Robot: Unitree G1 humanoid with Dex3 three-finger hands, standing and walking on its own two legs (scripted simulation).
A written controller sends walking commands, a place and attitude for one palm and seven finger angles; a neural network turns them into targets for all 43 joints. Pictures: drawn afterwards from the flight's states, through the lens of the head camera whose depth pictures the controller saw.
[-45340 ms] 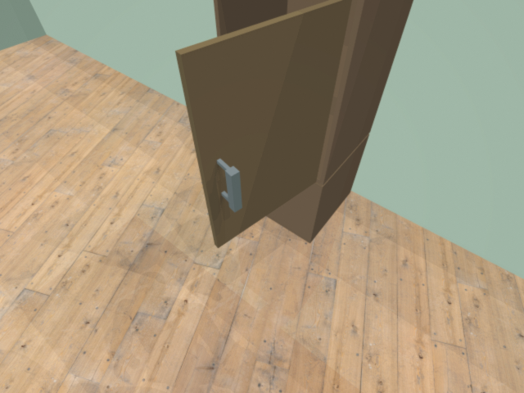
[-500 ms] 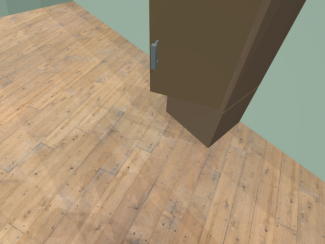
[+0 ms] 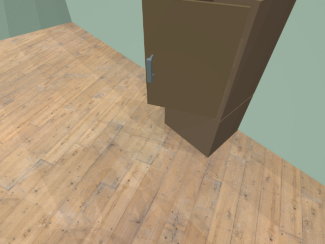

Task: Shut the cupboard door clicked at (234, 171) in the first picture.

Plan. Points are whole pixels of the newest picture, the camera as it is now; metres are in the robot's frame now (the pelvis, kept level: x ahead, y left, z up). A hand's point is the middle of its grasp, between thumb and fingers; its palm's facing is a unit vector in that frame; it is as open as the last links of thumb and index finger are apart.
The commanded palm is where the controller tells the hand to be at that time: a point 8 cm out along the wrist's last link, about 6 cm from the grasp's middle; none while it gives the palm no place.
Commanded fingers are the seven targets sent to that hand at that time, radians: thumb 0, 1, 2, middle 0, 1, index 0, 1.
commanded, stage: let the arm hang, fingers relaxed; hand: left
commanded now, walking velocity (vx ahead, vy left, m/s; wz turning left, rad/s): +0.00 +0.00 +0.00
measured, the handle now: (151, 68) +0.93 +0.10 -0.08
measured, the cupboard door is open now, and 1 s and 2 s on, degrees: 30 30 30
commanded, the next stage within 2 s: look to check the result in 0.10 s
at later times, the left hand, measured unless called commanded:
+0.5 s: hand out of the picture +0.03 +0.22 -0.17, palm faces +0.01 -0.96 -0.28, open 7.3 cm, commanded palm none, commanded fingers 0.00 0.90 0.90 -0.20 -0.30 -0.20 -0.30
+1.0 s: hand out of the picture +0.08 +0.21 -0.17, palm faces +0.07 -0.95 -0.29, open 7.3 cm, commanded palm none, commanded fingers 0.00 0.90 0.90 -0.20 -0.30 -0.20 -0.30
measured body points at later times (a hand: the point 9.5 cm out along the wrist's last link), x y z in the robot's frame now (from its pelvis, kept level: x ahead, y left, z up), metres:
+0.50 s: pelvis +0.01 +0.00 +0.00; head +0.03 -0.01 +0.45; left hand +0.03 +0.27 -0.15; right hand +0.05 -0.27 -0.15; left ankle +0.03 +0.11 -0.74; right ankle -0.01 -0.12 -0.74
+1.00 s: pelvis +0.03 -0.01 +0.00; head +0.05 -0.02 +0.45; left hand +0.08 +0.26 -0.14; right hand +0.09 -0.28 -0.15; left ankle +0.03 +0.11 -0.74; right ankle +0.00 -0.12 -0.74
